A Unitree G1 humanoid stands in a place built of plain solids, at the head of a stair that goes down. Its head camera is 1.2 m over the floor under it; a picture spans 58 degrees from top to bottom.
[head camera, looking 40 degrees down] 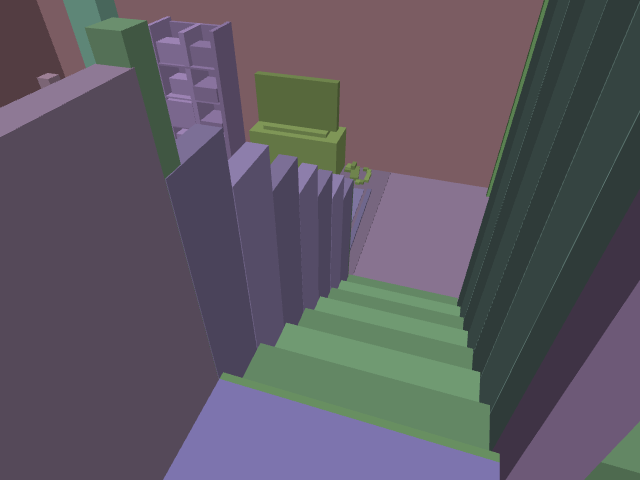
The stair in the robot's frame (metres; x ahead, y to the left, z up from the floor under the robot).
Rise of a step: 0.18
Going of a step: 0.25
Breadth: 0.85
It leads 18 degrees to the right of straight ahead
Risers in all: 8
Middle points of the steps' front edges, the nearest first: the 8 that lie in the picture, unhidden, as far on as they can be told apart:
0.65 -0.10 0.00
0.90 -0.17 -0.17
1.14 -0.25 -0.35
1.38 -0.33 -0.53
1.62 -0.41 -0.70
1.86 -0.48 -0.88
2.11 -0.56 -1.06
2.35 -0.64 -1.23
